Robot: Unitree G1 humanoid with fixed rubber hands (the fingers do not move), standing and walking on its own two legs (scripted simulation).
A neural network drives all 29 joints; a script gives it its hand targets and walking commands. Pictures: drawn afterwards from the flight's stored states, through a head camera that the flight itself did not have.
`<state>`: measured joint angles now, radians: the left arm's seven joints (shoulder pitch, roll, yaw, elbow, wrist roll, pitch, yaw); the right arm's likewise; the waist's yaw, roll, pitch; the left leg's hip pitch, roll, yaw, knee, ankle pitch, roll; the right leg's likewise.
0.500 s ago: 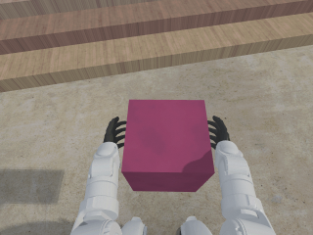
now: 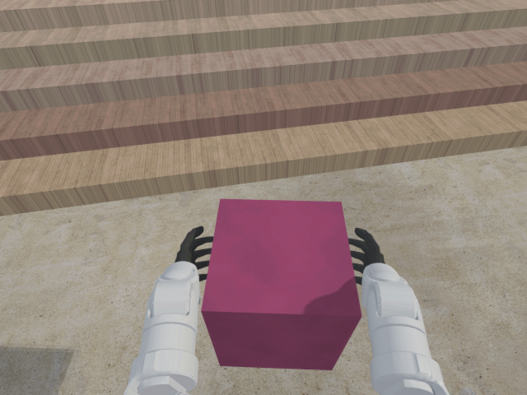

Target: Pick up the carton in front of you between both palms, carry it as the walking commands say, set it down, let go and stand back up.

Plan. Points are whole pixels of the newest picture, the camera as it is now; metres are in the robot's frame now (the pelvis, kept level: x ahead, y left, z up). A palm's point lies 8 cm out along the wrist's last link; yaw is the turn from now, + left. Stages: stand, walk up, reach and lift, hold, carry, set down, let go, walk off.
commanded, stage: reach and lift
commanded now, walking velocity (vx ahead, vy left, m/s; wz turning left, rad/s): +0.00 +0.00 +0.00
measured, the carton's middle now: (277, 287) +0.31 +0.00 -0.05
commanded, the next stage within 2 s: hold in 0.82 s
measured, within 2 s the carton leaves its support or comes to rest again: neither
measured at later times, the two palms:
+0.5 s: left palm (187, 261) +0.31 +0.15 +0.04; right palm (373, 263) +0.31 -0.15 +0.03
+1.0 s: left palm (182, 259) +0.30 +0.15 +0.06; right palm (377, 261) +0.30 -0.15 +0.06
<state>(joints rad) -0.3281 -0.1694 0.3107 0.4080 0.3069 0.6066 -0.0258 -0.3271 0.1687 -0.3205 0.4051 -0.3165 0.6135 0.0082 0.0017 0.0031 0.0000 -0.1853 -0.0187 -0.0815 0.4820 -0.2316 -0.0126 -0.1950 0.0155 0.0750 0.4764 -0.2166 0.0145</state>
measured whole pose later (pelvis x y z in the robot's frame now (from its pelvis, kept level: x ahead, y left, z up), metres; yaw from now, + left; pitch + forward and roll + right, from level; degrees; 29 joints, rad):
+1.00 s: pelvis +0.01 +0.00 +0.01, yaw +0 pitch -7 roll +0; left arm -0.23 -0.14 0.18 0.18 0.26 0.75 -0.01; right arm -0.23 0.14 -0.19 0.19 -0.26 0.75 0.00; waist 0.00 0.00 0.02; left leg -0.03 -0.01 -0.08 0.34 -0.19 -0.01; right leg -0.04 0.01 0.08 0.34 -0.18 0.01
